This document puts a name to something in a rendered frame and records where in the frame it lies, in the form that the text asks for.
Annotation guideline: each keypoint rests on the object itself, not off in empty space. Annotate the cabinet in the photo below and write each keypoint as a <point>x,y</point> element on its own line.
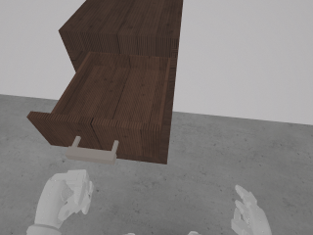
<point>130,27</point>

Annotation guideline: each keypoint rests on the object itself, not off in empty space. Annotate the drawer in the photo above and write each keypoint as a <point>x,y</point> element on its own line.
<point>112,96</point>

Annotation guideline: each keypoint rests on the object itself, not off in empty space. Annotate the robot right hand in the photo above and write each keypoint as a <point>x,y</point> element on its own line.
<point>255,221</point>

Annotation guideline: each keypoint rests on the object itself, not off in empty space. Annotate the left robot forearm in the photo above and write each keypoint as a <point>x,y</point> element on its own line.
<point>42,229</point>

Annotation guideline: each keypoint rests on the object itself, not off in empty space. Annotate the robot left hand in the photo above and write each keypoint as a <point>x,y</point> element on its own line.
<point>73,187</point>

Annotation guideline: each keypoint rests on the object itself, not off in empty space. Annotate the handle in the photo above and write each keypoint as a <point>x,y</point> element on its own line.
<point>91,155</point>

